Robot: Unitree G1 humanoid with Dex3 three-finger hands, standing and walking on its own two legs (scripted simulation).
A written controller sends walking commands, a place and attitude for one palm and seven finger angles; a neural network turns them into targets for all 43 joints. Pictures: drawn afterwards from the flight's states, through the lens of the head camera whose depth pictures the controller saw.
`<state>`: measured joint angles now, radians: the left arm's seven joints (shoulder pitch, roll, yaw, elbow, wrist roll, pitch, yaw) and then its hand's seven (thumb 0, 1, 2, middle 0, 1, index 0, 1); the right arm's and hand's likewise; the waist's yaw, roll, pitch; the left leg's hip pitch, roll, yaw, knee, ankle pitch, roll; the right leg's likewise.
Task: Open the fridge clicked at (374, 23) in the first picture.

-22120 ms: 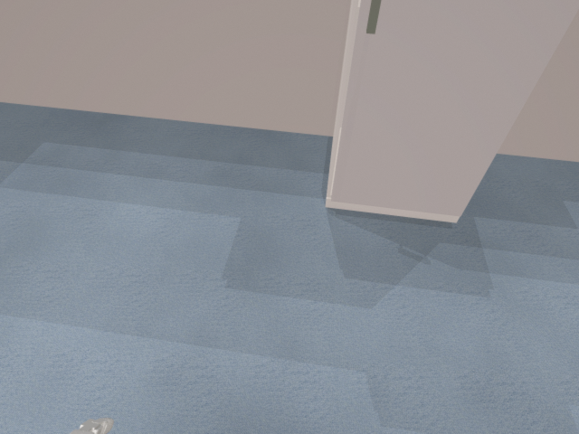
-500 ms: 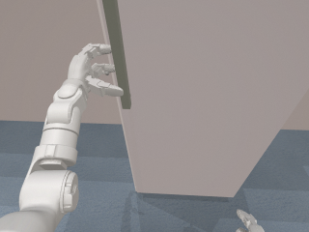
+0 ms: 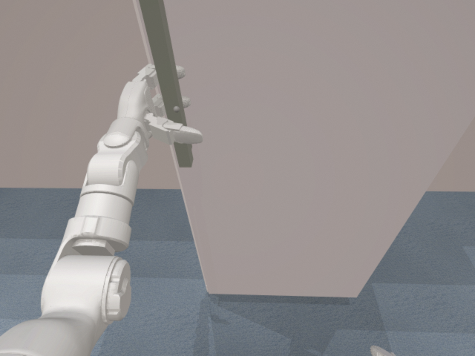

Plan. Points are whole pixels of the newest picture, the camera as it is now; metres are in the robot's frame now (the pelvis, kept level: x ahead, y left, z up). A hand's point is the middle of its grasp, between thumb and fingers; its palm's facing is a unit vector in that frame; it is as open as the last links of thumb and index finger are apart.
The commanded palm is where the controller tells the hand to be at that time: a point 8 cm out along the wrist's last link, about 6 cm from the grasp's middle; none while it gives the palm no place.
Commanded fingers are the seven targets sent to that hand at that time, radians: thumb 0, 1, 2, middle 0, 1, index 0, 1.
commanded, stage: slide the fingers in behind the handle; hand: left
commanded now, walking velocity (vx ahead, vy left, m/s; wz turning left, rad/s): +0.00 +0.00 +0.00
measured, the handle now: (173, 83) +0.48 +0.12 +0.25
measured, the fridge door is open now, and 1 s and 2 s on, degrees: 0 0 0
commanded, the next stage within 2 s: grip the handle and tug to test in 0.76 s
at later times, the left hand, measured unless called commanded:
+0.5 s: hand (183, 109) +0.43 +0.10 +0.23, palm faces -0.02 -1.00 +0.00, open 14.0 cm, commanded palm +0.41 +0.16 +0.23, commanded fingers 0.00 -0.50 0.30 -0.30 -1.20 -0.30 -1.20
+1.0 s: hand (182, 109) +0.43 +0.10 +0.23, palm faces -0.01 -1.00 +0.00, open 13.7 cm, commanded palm +0.41 +0.15 +0.23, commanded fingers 0.00 -0.13 0.46 -0.34 -1.25 -0.34 -1.25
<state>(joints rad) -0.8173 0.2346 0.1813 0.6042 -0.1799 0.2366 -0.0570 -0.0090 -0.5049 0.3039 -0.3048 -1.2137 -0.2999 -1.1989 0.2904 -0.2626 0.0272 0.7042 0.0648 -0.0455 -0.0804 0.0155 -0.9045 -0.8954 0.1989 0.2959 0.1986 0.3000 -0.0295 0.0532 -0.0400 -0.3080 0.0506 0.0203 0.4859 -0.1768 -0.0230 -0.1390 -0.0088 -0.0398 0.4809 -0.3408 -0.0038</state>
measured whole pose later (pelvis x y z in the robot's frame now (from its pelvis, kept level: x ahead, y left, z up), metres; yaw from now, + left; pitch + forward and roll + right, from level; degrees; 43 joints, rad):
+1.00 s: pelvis +0.01 +0.00 +0.00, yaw +0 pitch -1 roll +0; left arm -0.78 0.19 0.15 0.51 -0.17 0.29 0.00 -0.01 -0.44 0.33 -0.30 -1.21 -0.29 -1.21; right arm 0.23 -0.25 0.03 0.68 0.06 -0.01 -0.08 0.01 -0.90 -0.90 0.20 0.30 0.20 0.30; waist -0.01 0.05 -0.04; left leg -0.27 0.05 0.02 0.47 -0.18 -0.03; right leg -0.10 -0.01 -0.04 0.47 -0.34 -0.01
